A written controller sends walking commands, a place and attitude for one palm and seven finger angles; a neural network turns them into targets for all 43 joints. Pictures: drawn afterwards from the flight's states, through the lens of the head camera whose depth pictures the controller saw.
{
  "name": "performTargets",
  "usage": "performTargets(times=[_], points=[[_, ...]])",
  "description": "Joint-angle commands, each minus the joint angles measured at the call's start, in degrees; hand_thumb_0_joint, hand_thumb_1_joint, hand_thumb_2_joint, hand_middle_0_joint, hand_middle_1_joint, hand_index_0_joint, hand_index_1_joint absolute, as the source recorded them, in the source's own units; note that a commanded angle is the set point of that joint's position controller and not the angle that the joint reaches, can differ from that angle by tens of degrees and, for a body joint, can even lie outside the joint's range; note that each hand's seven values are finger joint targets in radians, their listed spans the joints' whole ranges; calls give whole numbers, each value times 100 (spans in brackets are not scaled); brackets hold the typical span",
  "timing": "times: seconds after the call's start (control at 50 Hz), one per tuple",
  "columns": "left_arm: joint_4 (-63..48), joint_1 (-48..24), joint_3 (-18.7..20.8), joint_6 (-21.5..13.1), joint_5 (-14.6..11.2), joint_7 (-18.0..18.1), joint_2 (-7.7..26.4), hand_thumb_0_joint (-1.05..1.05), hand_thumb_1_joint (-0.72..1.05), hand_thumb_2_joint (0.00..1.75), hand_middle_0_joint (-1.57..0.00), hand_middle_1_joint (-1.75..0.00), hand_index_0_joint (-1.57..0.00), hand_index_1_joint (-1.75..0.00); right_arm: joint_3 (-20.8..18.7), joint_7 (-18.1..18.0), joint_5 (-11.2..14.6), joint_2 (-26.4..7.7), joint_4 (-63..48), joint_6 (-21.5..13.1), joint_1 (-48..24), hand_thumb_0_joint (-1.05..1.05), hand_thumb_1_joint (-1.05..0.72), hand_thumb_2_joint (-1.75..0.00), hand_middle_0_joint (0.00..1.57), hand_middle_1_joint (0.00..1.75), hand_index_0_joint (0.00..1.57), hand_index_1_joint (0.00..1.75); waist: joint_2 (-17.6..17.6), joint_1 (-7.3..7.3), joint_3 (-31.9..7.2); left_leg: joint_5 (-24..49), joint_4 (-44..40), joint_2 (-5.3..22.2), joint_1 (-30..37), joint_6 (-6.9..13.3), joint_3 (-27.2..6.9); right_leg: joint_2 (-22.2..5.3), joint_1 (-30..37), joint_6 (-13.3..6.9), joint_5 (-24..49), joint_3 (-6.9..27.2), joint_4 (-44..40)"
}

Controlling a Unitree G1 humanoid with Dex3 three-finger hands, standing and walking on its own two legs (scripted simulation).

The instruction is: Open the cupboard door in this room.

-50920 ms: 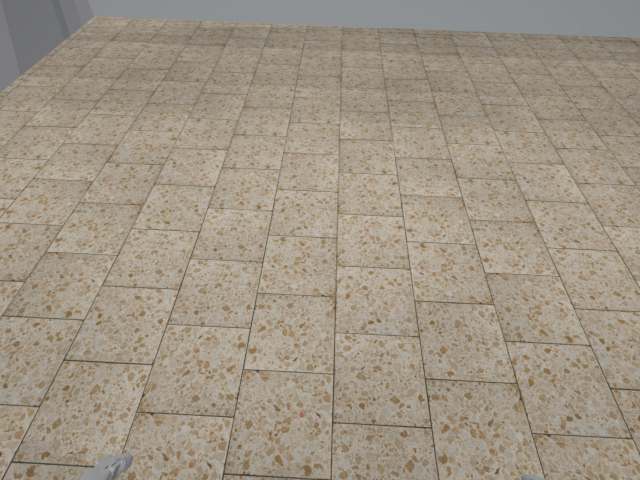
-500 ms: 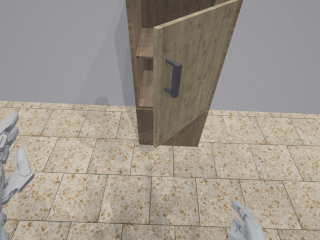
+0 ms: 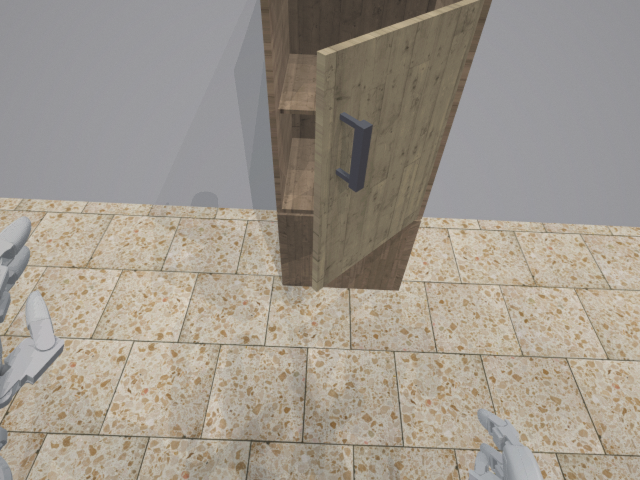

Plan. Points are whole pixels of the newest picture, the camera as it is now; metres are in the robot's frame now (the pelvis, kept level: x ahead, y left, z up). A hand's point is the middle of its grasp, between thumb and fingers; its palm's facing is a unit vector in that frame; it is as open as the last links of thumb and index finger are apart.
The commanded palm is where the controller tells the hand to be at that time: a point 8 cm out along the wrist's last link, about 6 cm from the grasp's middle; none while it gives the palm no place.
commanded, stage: let the arm hang, fingers relaxed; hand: left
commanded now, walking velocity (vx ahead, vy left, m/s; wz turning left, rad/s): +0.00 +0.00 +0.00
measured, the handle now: (351, 152) +0.62 +0.00 +0.07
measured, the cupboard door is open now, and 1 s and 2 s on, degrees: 44 44 44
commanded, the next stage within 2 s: look to check the result in 1.12 s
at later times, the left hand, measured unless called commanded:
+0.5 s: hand out of the picture -0.01 +0.16 -0.18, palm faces +0.05 -0.98 -0.20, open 7.1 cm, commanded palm none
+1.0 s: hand out of the picture +0.00 +0.14 -0.18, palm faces +0.06 -0.98 -0.16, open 7.3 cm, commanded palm none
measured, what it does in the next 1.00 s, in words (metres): stands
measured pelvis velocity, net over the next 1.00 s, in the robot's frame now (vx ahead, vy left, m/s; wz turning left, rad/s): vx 0.01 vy -0.01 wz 0.02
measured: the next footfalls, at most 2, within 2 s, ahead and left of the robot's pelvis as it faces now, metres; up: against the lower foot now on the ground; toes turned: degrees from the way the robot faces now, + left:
none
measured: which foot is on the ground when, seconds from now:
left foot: down 0.00-1.00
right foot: down 0.00-1.00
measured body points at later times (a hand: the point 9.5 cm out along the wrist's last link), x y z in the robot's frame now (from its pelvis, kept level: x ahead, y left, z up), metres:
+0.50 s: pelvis +0.00 -0.02 +0.00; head +0.02 -0.01 +0.44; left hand -0.01 +0.21 -0.16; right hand -0.01 -0.26 -0.16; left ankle +0.03 +0.09 -0.74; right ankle +0.03 -0.12 -0.74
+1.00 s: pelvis +0.01 -0.01 +0.00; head +0.01 -0.02 +0.45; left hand +0.00 +0.20 -0.16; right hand -0.01 -0.21 -0.17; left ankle +0.03 +0.09 -0.74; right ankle +0.03 -0.12 -0.74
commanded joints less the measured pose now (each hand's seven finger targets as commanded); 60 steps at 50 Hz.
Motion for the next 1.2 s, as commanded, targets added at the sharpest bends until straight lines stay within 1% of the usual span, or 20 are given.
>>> performTargets(times=[0.0, 0.02, 0.04, 0.08, 0.12, 0.14, 0.16, 0.18, 0.22, 0.24, 0.3, 0.34, 0.4, 0.48, 0.62, 0.7, 0.86, 0.9, 1.0, 1.18], points=[[3501, -514, -1570, 496, 381, -652, 185, 0, 90, 90, -20, -30, -20, -30, -532, 468, -31, -1676, 721, -438, -857, 0, -90, -90, 20, 30, 20, 30, 256, -300, 31, 768, 213, 488, -869, -111, -727, -535, -256, -154, 640, 173, 518], [3687, -563, -1398, 937, 286, -766, 135, 0, 90, 90, -20, -30, -20, -30, -515, 455, -13, -1341, 744, -22, -304, 0, -90, -90, 20, 30, 20, 30, 398, -261, -440, 1277, 176, 560, -217, -172, -551, -516, -509, -189, 406, 504, 369], [3553, -644, -1419, 1071, 266, -789, 117, 0, 90, 90, -20, -30, -20, -30, -501, 437, -33, -1359, 615, 98, -184, 0, -90, -90, 20, 30, 20, 30, 606, -275, -338, 1159, 68, 669, -292, -93, -663, -384, -609, -146, -87, 329, 510], [3969, -950, -1512, 1034, 312, -817, 110, 0, 90, 90, -20, -30, -20, -30, -429, 407, -94, -1350, 683, 224, -282, 0, -90, -90, 20, 30, 20, 30, 82, -172, -505, 905, -141, 816, -741, 149, -1000, -233, -286, -194, -437, 295, 846], [4619, -1207, -1579, 1019, 341, -838, 244, 0, 90, 90, -20, -30, -20, -30, -373, 403, -146, -1401, 788, 315, -461, 0, -90, -90, 20, 30, 20, 30, -919, -100, -523, 570, -152, 747, -777, 164, -1051, -319, -70, -228, -360, 402, 645], [4965, -1355, -1595, 1018, 342, -842, 293, 0, 90, 90, -20, -30, -20, -30, -355, 405, -154, -1380, 868, 361, -452, 0, -90, -90, 20, 30, 20, 30, -1287, -101, -584, 510, -31, 639, -644, 138, -993, -450, -92, -259, -270, 509, 488], [5292, -1475, -1639, 1030, 332, -828, 316, 0, 90, 90, -20, -30, -20, -30, -329, 416, -148, -1269, 916, 432, -394, 0, -90, -90, 20, 30, 20, 30, -1478, -127, -566, 440, 120, 512, -490, 91, -871, -619, -216, -341, -288, 674, 348], [5640, -1606, -1721, 1073, 309, -810, 238, 0, 90, 90, -20, -30, -20, -30, -271, 417, -163, -1099, 1043, 505, -296, 0, -90, -90, 20, 30, 20, 30, -1494, -179, -560, 380, 217, 380, -332, 40, -759, -736, -338, -390, -373, 769, 243], [6239, -1725, -1871, 1133, 265, -773, 90, 0, 90, 90, -20, -30, -20, -30, -181, 414, -193, -845, 1270, 631, -231, 0, -90, -90, 20, 30, 20, 30, -1005, -215, -475, 317, 228, 272, -33, -31, -604, -799, -564, -409, -569, 855, 62], [6496, -1729, -1912, 1144, 246, -758, 41, 0, 90, 90, -20, -30, -20, -30, -151, 407, -199, -786, 1362, 666, -223, 0, -90, -90, 20, 30, 20, 30, -522, -201, -478, 346, 138, 287, 26, -48, -605, -763, -528, -384, -589, 837, 65], [7230, -1542, -1952, 1118, 203, -723, -37, 0, 90, 90, -20, -30, -20, -30, -97, 368, -182, -630, 1665, 716, -226, 0, -90, -90, 20, 30, 20, 30, 570, -108, -374, 154, -180, 375, -233, -74, -704, -641, -137, -306, -603, 760, 42], [7639, -1354, -1917, 1099, 184, -705, -179, 0, 90, 90, -20, -30, -20, -30, -98, 324, -187, -527, 1842, 744, -117, 0, -90, -90, 20, 30, 20, 30, 935, -79, -396, -126, -289, 395, -332, -89, -727, -599, 68, -328, -609, 712, -43], [8054, -1297, -1917, 1090, 160, -700, -229, 0, 90, 90, -20, -30, -20, -30, -107, 285, -167, -428, 2089, 795, 145, 0, -90, -90, 20, 30, 20, 30, 891, -75, -328, -189, -300, 423, -390, -96, -743, -611, 229, -347, -558, 639, -181], [8461, -1328, -1949, 1097, 149, -698, -347, 0, 90, 90, -20, -30, -20, -30, -135, 257, -163, -319, 2373, 851, 539, 0, -90, -90, 20, 30, 20, 30, 69, -141, 110, -459, -337, 402, -299, -99, -694, -632, -153, -375, -1131, 651, -491], [8842, -1174, -1966, 1103, 144, -662, -544, 0, 90, 90, -20, -30, -20, -30, -118, 229, -167, -121, 2718, 847, 904, 0, -90, -90, 20, 30, 20, 30, -418, -160, 284, -376, -347, 393, -108, -68, -583, -620, -403, -343, -1360, 613, -572], [8927, -1098, -1955, 1113, 151, -645, -638, 0, 90, 90, -20, -30, -20, -30, -106, 221, -172, -4, 2815, 835, 916, 0, -90, -90, 20, 30, 20, 30, -312, -138, 442, -432, -440, 400, -198, -51, -591, -591, -447, -326, -1328, 594, -511], [8976, -994, -1929, 1088, 161, -622, -776, 0, 90, 90, -20, -30, -20, -30, -106, 187, -155, 91, 2847, 767, 869, 0, -90, -90, 20, 30, 20, 30, 69, -78, 405, -380, -648, 470, -363, -36, -697, -495, -119, -274, -694, 467, -263], [8996, -996, -1933, 1084, 165, -625, -819, 0, 90, 90, -20, -30, -20, -30, -107, 184, -164, 115, 2856, 757, 837, 0, -90, -90, 20, 30, 20, 30, 0, -92, 429, -364, -678, 460, -347, -39, -698, -516, -131, -268, -636, 475, -253], [9019, -981, -1930, 1082, 165, -627, -864, 0, 90, 90, -20, -30, -20, -30, -115, 167, -163, 86, 2843, 739, 806, 0, -90, -90, 20, 30, 20, 30, 217, -91, 391, -382, -770, 497, -307, -33, -749, -489, -49, -252, -456, 446, -215], [9058, -1004, -1925, 1053, 168, -630, -844, 0, 90, 90, -20, -30, -20, -30, -117, 159, -142, 15, 2835, 705, 774, 0, -90, -90, 20, 30, 20, 30, -7, -109, 216, 81, -704, 517, -61, -33, -709, -531, 94, -223, -179, 402, -218]])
